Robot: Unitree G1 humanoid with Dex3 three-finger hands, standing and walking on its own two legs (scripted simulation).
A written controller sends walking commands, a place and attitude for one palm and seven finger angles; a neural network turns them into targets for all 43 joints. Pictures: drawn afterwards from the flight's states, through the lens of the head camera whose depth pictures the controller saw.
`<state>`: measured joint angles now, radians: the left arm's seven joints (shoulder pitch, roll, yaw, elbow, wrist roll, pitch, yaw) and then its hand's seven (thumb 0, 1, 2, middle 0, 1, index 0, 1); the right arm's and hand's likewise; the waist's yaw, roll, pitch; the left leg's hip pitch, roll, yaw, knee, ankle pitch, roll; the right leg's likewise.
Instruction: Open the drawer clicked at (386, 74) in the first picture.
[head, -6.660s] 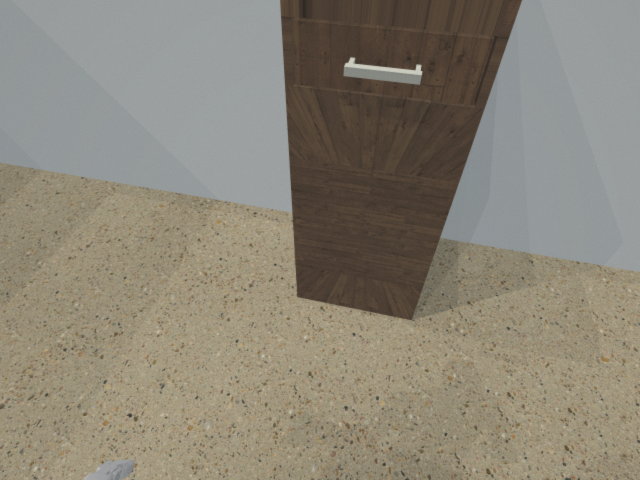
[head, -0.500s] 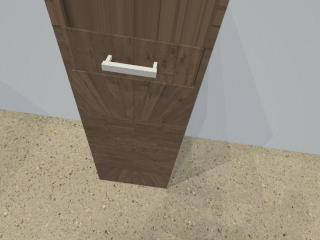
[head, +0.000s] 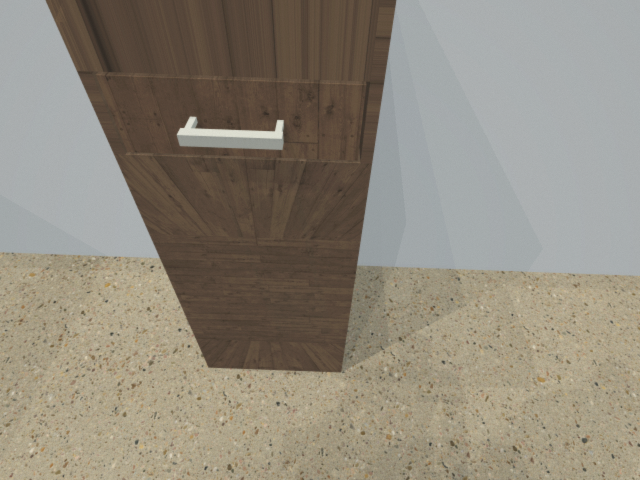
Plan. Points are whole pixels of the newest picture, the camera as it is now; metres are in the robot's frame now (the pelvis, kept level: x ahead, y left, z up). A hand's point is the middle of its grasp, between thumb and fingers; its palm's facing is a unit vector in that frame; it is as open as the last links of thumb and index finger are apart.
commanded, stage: come to a stop and stand still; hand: left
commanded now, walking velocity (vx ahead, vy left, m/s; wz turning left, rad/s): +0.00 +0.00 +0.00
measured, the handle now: (233, 131) +0.56 +0.16 +0.15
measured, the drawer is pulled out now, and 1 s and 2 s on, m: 0.00 0.00 0.00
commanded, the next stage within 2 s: look again from close up in 0.76 s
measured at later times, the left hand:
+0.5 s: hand out of the picture +0.01 +0.18 -0.17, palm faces +0.01 -0.99 -0.16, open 7.4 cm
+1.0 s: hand out of the picture +0.02 +0.19 -0.17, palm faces +0.00 -0.98 -0.18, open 7.4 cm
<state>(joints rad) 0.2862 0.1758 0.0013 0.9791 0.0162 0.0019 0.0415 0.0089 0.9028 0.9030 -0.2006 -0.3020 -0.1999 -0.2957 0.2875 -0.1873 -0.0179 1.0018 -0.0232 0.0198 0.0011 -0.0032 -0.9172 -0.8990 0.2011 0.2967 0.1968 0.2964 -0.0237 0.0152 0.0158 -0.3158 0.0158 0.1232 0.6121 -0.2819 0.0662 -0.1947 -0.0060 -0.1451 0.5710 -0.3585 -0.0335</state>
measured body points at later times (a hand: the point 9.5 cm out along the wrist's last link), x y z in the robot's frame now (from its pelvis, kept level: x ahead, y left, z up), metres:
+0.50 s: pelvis +0.02 +0.02 +0.01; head +0.03 +0.02 +0.46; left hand +0.01 +0.23 -0.15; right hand +0.02 -0.21 -0.15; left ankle +0.03 +0.08 -0.73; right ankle -0.03 -0.09 -0.73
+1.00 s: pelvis +0.03 +0.02 +0.01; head +0.04 +0.03 +0.46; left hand +0.02 +0.24 -0.15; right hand +0.03 -0.21 -0.14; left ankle +0.03 +0.08 -0.73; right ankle -0.03 -0.09 -0.73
